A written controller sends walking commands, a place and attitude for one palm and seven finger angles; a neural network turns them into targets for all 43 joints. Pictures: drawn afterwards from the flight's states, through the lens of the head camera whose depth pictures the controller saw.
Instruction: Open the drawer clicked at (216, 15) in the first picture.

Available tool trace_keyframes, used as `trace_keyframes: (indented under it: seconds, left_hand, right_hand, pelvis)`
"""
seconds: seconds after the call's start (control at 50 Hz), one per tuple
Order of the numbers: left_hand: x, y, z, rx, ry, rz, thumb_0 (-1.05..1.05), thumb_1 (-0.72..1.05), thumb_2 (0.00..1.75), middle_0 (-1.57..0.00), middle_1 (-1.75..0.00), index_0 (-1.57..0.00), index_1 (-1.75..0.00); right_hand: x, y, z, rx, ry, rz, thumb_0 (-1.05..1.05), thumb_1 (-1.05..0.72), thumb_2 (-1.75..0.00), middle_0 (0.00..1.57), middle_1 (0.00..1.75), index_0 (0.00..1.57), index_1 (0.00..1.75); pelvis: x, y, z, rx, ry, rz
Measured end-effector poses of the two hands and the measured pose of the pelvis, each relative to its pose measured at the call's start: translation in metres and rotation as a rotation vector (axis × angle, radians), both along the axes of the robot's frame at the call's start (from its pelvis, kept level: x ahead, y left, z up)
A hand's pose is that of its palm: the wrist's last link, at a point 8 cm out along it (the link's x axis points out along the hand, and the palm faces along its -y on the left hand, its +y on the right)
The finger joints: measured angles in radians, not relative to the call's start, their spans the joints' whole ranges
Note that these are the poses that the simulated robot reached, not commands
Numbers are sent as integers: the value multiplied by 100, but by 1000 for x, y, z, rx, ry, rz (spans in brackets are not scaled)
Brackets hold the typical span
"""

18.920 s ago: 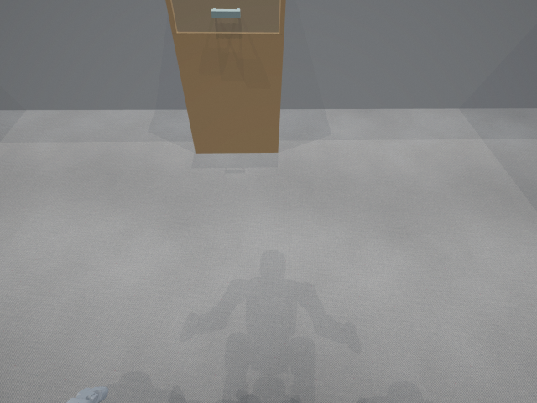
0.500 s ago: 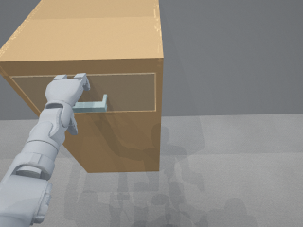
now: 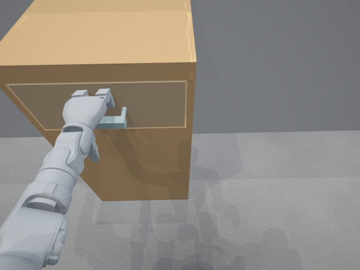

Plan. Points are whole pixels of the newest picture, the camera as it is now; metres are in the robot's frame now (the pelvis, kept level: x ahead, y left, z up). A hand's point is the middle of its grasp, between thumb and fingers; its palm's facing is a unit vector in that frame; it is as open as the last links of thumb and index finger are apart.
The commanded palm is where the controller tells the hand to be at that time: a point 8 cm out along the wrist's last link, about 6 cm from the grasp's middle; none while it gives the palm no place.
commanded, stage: lower the fingers behind the handle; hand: left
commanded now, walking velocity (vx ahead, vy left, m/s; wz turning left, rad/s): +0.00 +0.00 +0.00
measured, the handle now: (105, 116) +0.50 +0.21 +0.02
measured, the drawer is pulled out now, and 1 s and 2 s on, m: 0.00 0.00 0.00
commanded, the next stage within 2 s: close the thumb around the handle in 1.22 s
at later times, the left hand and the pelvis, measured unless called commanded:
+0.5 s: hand (100, 129) +0.45 +0.21 +0.02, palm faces -0.02 -0.03 -1.00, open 13.8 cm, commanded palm +0.42 +0.22 +0.08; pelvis +0.00 +0.00 -0.01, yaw -1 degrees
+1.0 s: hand (103, 136) +0.45 +0.21 -0.01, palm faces -0.02 -0.02 -1.00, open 13.8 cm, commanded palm +0.43 +0.21 +0.06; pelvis -0.01 +0.00 -0.02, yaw -1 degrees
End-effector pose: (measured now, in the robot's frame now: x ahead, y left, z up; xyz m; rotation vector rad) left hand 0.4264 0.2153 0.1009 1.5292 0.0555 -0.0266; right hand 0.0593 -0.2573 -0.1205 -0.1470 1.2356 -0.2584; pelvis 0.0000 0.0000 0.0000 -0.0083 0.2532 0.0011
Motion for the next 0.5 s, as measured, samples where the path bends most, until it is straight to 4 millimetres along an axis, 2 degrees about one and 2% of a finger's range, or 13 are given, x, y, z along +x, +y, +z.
trace_keyframes:
  seconds: [0.2, 0.5]
  left_hand:
    - [2, 1, -12, 10, -11, 16, -1, -49, 30, -32, -120, -32, -120]
    - [4, -6, -26, 8, -31, 14, 0, -49, 30, -31, -121, -32, -122]
  right_hand:
    - [-16, -2, -4, -10, 42, -16, 1, -91, -90, 20, 30, 20, 30]
    - [-22, -3, -6, -19, 37, -26, 1, -91, -90, 20, 30, 20, 30]
  pelvis:
    - [-1, 3, -4, -6, 20, 4]
    - [-4, 4, -8, -8, 44, -8]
